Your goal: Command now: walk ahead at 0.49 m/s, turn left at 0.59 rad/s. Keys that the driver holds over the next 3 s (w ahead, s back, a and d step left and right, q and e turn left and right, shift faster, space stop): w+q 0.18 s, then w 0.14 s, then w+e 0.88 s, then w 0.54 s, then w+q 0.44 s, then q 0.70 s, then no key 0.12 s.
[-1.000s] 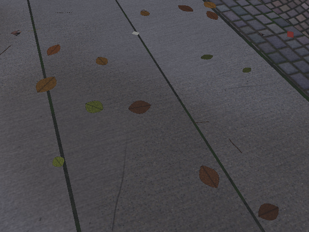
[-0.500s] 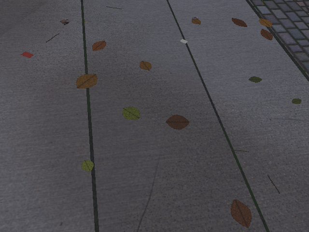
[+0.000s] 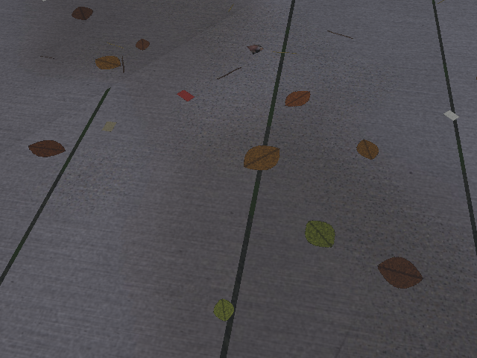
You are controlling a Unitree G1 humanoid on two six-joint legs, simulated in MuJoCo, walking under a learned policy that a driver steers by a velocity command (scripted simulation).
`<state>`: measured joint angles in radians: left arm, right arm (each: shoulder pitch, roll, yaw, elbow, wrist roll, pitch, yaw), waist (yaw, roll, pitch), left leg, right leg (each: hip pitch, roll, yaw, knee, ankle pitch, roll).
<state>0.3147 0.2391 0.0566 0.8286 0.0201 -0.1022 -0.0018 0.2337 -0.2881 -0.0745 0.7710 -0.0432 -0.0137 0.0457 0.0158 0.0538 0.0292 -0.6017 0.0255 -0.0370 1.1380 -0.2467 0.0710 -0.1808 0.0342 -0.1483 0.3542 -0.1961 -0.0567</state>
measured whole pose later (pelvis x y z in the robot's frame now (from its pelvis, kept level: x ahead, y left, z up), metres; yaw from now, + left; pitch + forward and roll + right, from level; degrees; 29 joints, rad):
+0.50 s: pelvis +0.27 +0.07 +0.00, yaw +9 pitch +0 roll +0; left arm 0.31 0.24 0.04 0.87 0.02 -0.03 -0.02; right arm 0.27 -0.22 -0.04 0.86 -0.02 -0.07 0.01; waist 0.02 -0.03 0.05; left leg -0.18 -0.07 0.10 0.37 -0.19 0.10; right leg -0.52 -0.09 0.01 1.14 -0.28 -0.04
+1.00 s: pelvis +0.54 +0.05 -0.01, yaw -7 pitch +0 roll +0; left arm 0.24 0.27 0.07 0.86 0.01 -0.03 -0.01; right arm 0.24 -0.23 -0.02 0.85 -0.03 -0.09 0.00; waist 0.00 0.01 0.05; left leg -0.44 0.05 0.00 1.25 -0.33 0.01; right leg -0.30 0.14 -0.06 0.47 -0.19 -0.15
